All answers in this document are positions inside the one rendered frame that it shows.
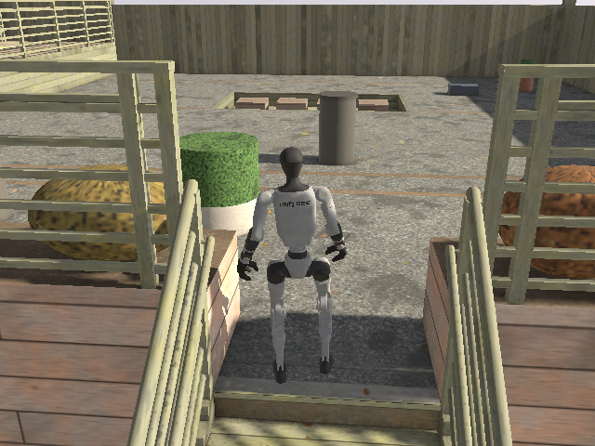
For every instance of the robot left forearm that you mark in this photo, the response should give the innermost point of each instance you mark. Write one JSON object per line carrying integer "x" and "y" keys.
{"x": 249, "y": 249}

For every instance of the left robot hand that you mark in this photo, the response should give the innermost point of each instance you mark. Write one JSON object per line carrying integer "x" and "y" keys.
{"x": 241, "y": 268}

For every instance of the right robot hand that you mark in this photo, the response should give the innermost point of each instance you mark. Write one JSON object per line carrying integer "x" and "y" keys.
{"x": 341, "y": 254}

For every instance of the robot right upper arm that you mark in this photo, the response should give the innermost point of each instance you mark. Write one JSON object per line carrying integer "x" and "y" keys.
{"x": 322, "y": 194}

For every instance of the robot right forearm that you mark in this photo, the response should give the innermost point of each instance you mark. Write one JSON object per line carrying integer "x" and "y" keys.
{"x": 338, "y": 239}

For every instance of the humanoid robot torso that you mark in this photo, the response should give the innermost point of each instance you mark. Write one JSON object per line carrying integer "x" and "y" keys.
{"x": 295, "y": 216}

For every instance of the robot left upper arm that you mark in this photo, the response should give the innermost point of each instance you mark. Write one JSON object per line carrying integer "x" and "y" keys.
{"x": 264, "y": 198}

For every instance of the robot head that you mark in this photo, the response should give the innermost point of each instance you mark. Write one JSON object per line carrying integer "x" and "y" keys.
{"x": 291, "y": 160}

